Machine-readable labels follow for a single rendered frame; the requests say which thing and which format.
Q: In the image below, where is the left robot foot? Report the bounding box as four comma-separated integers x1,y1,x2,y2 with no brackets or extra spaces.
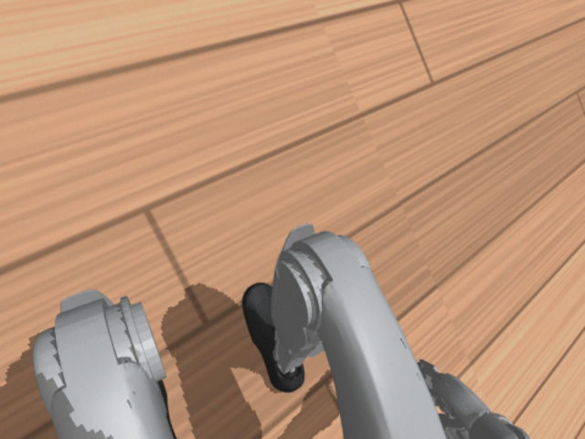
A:
158,380,176,439

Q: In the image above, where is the right robot foot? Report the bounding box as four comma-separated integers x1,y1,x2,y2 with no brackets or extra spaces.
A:
242,283,304,392

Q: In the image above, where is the right robot arm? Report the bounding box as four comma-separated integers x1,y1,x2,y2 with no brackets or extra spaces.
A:
469,412,530,439

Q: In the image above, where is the right robot hand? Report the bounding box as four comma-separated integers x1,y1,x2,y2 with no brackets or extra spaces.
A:
417,359,492,439

